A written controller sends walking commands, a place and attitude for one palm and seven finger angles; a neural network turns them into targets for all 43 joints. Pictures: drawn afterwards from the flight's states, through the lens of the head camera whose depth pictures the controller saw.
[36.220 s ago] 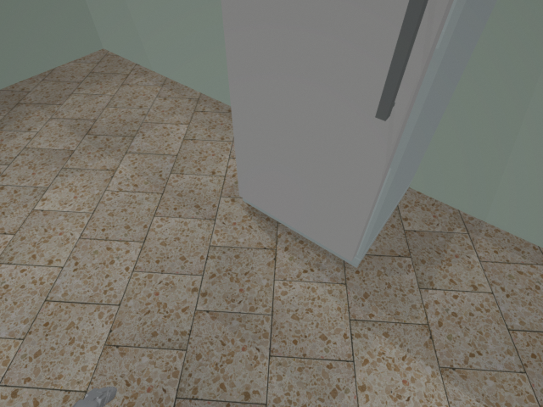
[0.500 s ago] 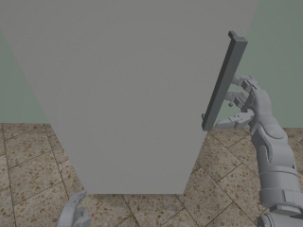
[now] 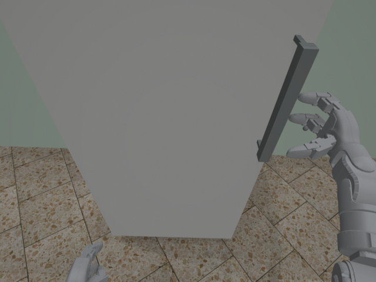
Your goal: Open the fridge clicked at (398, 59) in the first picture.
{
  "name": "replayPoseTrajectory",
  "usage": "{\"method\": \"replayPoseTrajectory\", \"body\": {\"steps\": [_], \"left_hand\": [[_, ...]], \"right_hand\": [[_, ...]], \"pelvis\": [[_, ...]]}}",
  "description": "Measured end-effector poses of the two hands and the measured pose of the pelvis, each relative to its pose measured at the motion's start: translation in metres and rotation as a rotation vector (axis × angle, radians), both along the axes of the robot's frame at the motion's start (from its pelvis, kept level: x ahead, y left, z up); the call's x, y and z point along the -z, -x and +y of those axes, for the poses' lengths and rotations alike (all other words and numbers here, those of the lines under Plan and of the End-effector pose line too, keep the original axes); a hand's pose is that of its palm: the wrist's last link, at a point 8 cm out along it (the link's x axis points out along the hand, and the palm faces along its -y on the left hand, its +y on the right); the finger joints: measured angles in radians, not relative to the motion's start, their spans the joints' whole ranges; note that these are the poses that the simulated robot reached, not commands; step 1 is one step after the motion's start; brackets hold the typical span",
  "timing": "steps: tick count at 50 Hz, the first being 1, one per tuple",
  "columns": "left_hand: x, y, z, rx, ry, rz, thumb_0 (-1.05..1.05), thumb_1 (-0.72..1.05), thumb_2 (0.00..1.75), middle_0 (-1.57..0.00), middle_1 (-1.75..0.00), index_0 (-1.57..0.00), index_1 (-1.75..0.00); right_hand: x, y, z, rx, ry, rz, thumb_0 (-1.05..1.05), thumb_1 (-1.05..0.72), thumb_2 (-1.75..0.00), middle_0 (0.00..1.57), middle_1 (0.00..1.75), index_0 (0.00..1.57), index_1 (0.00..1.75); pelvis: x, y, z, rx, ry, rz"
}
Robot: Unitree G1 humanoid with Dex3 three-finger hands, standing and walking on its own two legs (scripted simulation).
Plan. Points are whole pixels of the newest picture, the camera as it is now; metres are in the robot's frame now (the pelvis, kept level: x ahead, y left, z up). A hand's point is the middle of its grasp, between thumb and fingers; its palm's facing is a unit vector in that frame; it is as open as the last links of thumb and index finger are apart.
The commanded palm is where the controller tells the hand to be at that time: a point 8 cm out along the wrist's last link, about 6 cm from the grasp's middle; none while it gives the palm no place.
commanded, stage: move the hooked fingers beside the handle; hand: right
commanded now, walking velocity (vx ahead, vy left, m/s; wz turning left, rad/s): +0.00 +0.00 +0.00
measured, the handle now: (277, 107) +0.46 -0.16 +0.17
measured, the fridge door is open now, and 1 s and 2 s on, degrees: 0 0 0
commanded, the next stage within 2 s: feel for the door with the fingertips in 1.72 s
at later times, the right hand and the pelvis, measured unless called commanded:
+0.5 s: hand (317, 128) +0.38 -0.22 +0.18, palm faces +0.01 +1.00 -0.01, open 14.0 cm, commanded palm +0.36 -0.27 +0.18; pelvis +0.00 +0.00 +0.00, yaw +0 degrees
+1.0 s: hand (325, 131) +0.38 -0.24 +0.18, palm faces +0.00 +1.00 +0.00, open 14.0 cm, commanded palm +0.35 -0.28 +0.18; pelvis +0.00 +0.00 +0.00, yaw +0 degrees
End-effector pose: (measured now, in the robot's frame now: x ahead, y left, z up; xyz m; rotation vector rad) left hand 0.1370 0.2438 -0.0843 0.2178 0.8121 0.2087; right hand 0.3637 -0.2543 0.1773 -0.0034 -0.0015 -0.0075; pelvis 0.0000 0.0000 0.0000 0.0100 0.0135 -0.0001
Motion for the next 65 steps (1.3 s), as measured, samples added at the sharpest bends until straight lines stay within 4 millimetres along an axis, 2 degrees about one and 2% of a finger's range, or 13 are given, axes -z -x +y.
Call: {"method": "replayPoseTrajectory", "body": {"steps": [4,12,23,35,45,51,58,65], "left_hand": [[0.001,0.007,0.003,-0.014,-0.005,0.012,0.02,0.91,0.90,-0.20,-0.29,-0.20,-0.30],[0.004,0.013,0.004,-0.029,0.000,0.018,0.02,0.91,0.90,-0.20,-0.29,-0.20,-0.30],[0.001,0.008,0.002,-0.022,0.001,-0.002,0.02,0.91,0.90,-0.20,-0.29,-0.20,-0.30],[-0.002,-0.003,-0.003,0.001,0.002,-0.031,0.02,0.91,0.90,-0.20,-0.29,-0.20,-0.30],[-0.002,0.004,-0.001,-0.005,-0.002,-0.019,0.02,0.91,0.90,-0.20,-0.30,-0.20,-0.30],[0.000,0.009,0.002,-0.018,-0.003,-0.007,0.02,0.91,0.90,-0.20,-0.30,-0.20,-0.30],[-0.002,0.009,0.002,-0.013,-0.009,-0.020,0.02,0.91,0.90,-0.20,-0.29,-0.20,-0.30],[-0.002,0.007,-0.001,0.000,-0.010,-0.027,0.02,0.91,0.90,-0.20,-0.29,-0.20,-0.30]], "right_hand": [[-0.001,-0.003,-0.005,0.002,0.007,-0.006,-0.01,0.50,-0.30,0.30,1.20,0.30,1.20],[-0.002,-0.005,-0.002,-0.028,0.000,-0.008,-0.01,0.50,-0.30,0.30,1.20,0.30,1.20],[-0.004,0.001,-0.019,0.006,0.008,-0.030,-0.02,0.50,-0.30,0.30,1.20,0.30,1.20],[0.000,0.004,-0.022,-0.008,0.002,-0.004,-0.01,0.50,-0.30,0.30,1.20,0.30,1.20],[-0.008,0.004,-0.035,0.009,0.014,-0.034,-0.01,0.50,-0.30,0.30,1.20,0.30,1.20],[0.001,0.007,-0.039,-0.004,-0.003,0.003,-0.01,0.50,-0.30,0.30,1.20,0.30,1.20],[-0.003,0.015,-0.036,-0.006,0.005,-0.047,-0.02,0.50,-0.30,0.30,1.20,0.30,1.20],[-0.005,0.008,-0.036,0.000,0.008,-0.010,-0.01,0.50,-0.30,0.30,1.20,0.30,1.20]], "pelvis": [[0.000,0.000,0.000,-0.001,-0.001,0.004],[0.001,-0.001,-0.003,-0.005,-0.001,0.010],[0.001,-0.002,-0.003,-0.008,-0.003,0.011],[0.001,0.001,-0.005,-0.002,-0.003,0.014],[0.001,0.001,-0.004,-0.002,-0.005,0.016],[0.001,0.001,-0.005,-0.005,-0.005,0.019],[0.001,0.002,-0.005,-0.003,-0.006,0.011],[0.002,0.007,-0.005,0.005,-0.007,0.015]]}}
